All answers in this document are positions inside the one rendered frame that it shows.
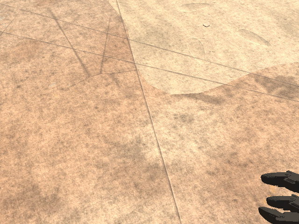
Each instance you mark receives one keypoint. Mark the right robot hand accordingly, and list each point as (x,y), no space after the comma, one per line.
(290,181)

